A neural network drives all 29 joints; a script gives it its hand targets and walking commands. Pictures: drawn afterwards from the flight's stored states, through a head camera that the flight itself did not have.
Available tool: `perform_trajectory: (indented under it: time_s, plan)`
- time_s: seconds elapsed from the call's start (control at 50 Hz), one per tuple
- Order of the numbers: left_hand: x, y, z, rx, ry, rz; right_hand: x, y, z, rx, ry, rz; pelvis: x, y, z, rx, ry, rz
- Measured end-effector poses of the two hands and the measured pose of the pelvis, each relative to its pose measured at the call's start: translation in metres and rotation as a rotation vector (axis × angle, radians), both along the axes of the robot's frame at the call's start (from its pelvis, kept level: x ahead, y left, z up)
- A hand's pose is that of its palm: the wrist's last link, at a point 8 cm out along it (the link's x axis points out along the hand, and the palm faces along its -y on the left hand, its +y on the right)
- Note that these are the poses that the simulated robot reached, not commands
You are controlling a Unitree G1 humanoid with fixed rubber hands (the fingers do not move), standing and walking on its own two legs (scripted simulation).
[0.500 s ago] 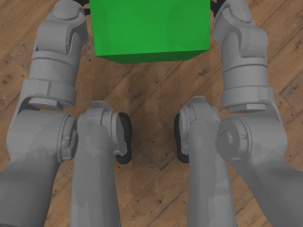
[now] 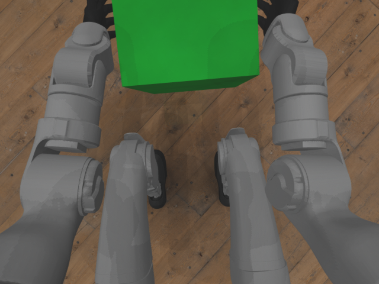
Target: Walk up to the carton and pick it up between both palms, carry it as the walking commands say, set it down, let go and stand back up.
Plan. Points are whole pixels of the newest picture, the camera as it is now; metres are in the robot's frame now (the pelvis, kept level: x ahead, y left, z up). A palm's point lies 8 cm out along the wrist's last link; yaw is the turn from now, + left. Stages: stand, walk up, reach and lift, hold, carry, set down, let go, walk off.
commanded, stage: reach and lift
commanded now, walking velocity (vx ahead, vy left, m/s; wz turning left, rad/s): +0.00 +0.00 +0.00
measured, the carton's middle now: (189, 46) +0.52 -0.01 -0.12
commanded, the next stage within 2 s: none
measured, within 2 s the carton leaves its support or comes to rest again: neither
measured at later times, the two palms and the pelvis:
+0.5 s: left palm (88, 5) +0.53 +0.12 +0.01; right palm out of the picture +0.52 -0.16 +0.03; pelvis +0.01 +0.00 +0.07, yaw -1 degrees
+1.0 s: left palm (57, 2) +0.49 +0.12 +0.08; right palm out of the picture +0.48 -0.16 +0.12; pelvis +0.00 +0.00 +0.12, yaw -2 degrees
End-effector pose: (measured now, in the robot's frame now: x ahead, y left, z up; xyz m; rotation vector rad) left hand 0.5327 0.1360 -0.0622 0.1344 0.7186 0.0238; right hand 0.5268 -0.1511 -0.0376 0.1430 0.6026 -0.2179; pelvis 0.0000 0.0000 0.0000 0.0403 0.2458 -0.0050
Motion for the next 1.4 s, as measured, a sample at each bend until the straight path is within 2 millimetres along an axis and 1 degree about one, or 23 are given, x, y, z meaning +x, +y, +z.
perform_trajectory:
  time_s: [0.12,0.22,0.4,0.52,0.6,0.7,0.78,0.84,0.98,1.1,1.2,1.4]
  plan:
    - [-0.007,-0.002,0.016,-0.012,0.005,0.004,-0.007,-0.002,0.019,-0.003,0.001,-0.004,-0.006,0.001,0.013,-0.001,-0.013,-0.004]
    - [-0.008,-0.005,0.031,-0.013,0.009,-0.002,-0.009,-0.004,0.034,-0.002,0.004,-0.01,-0.007,0.001,0.027,0.0,-0.017,-0.009]
    - [-0.002,-0.009,0.06,-0.003,0.01,-0.006,-0.003,-0.008,0.061,-0.003,0.003,-0.006,0.001,-0.002,0.053,0.004,-0.025,-0.017]
    - [-0.004,-0.015,0.074,0.006,0.028,-0.015,-0.005,-0.014,0.074,-0.002,0.02,-0.007,0.008,-0.004,0.071,0.007,-0.038,-0.023]
    - [-0.01,-0.016,0.081,0.027,0.04,-0.023,-0.011,-0.016,0.079,-0.014,0.034,0.007,0.011,-0.005,0.081,0.008,-0.052,-0.027]
    - [-0.027,-0.011,0.089,0.035,0.058,-0.014,-0.022,-0.01,0.088,-0.033,0.052,0.04,0.012,-0.006,0.093,0.009,-0.076,-0.031]
    - [-0.037,-0.007,0.098,0.033,0.06,-0.011,-0.03,-0.007,0.099,-0.033,0.054,0.044,0.009,-0.005,0.101,0.007,-0.096,-0.033]
    - [-0.041,-0.006,0.11,0.03,0.047,-0.013,-0.034,-0.006,0.112,-0.037,0.04,0.043,0.006,-0.003,0.106,0.003,-0.114,-0.035]
    - [-0.043,-0.01,0.144,0.014,0.009,-0.031,-0.042,-0.009,0.151,-0.057,0.0,0.024,0.0,0.003,0.12,-0.009,-0.159,-0.04]
    - [-0.045,-0.017,0.162,-0.002,0.014,-0.044,-0.049,-0.016,0.173,-0.06,0.0,0.0,-0.001,0.007,0.137,-0.018,-0.174,-0.045]
    - [-0.045,-0.019,0.178,-0.001,0.015,-0.046,-0.051,-0.017,0.186,-0.058,0.0,-0.004,0.002,0.007,0.151,-0.02,-0.186,-0.049]
    - [-0.045,-0.026,0.202,0.017,0.039,-0.043,-0.054,-0.026,0.201,-0.036,0.02,-0.009,0.013,-0.002,0.178,-0.011,-0.203,-0.058]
